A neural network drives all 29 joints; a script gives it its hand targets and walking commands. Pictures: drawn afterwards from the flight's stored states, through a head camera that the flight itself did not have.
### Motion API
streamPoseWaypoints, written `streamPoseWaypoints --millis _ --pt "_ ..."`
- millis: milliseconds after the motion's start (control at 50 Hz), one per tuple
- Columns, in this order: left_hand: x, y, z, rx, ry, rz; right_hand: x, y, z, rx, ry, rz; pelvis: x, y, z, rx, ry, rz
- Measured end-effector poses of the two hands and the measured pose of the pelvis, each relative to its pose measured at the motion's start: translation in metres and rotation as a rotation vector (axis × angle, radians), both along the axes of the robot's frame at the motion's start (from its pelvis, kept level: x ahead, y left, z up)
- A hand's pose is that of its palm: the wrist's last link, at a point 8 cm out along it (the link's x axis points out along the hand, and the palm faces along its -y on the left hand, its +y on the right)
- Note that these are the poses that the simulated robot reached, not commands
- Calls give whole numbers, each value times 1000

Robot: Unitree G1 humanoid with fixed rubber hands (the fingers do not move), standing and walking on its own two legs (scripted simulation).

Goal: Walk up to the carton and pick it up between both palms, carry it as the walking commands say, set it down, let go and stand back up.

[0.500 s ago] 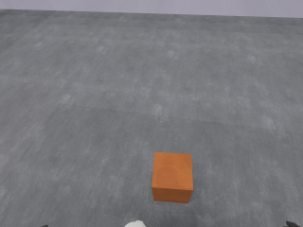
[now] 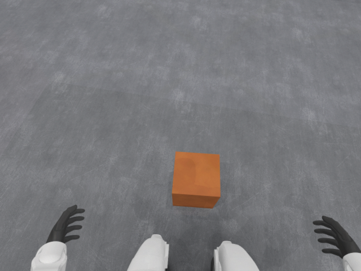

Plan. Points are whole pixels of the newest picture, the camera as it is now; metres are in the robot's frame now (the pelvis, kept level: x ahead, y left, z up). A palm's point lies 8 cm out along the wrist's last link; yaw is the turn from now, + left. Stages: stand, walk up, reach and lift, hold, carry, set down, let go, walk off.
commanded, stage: reach and lift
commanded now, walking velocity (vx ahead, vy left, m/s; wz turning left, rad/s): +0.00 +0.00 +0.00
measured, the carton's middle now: (194, 181) +0.48 -0.05 -0.61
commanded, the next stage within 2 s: none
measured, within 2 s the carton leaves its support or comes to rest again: neither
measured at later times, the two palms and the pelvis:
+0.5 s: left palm (96, 195) +0.29 +0.25 -0.12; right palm (305, 206) +0.26 -0.29 -0.12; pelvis +0.00 -0.02 -0.02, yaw +0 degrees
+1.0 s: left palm (122, 153) +0.42 +0.21 -0.16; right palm (274, 164) +0.39 -0.26 -0.16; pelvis -0.02 +0.00 -0.05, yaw -1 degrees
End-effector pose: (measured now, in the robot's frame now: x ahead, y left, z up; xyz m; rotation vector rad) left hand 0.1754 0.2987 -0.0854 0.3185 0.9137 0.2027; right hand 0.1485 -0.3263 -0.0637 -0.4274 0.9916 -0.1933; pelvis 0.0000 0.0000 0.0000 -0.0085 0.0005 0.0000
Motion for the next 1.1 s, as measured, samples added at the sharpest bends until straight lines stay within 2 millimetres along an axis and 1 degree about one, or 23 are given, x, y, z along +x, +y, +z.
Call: streamPoseWaypoints --millis 60,140,200,260,340,420,500,560,620,700,780,940,1100 --pt "11 -5 -7 -17 15 -3 14 2 -1 2 8 6 6 0 0 1 8 0" --pt "27 -12 -9 -24 21 -2 42 5 -6 20 -15 21 14 -2 1 3 29 0" --pt "37 -18 -9 -28 21 2 62 9 -12 42 -36 31 18 -4 0 5 56 -1" --pt "47 -25 -12 -34 21 1 77 13 -19 70 -52 35 19 -7 -1 9 101 -1" --pt "64 -36 -20 -41 12 -13 91 20 -32 100 -78 21 15 -12 -5 17 167 -1" --pt "87 -46 -27 -50 -18 -32 99 26 -46 114 -99 6 8 -16 -12 21 226 -1" --pt "110 -54 -32 -65 -51 -42 107 33 -56 121 -113 -6 2 -16 -18 22 278 -2" --pt "127 -58 -38 -81 -68 -48 118 38 -61 120 -127 -6 -3 -15 -22 19 314 -4" --pt "143 -62 -45 -102 -81 -51 135 45 -64 119 -149 2 -8 -12 -27 15 354 -5" --pt "166 -66 -52 -126 -100 -60 164 55 -66 125 -195 16 -12 -7 -32 8 413 -7" --pt "188 -70 -58 -146 -123 -72 189 61 -70 131 -230 9 -15 -3 -37 3 477 -10" --pt "228 -84 -71 -167 -158 -89 225 66 -85 152 -266 -14 -18 -1 -45 0 587 -12" --pt "279 -108 -80 -194 -194 -115 265 75 -102 188 -312 -21 -20 -1 -53 0 676 -14"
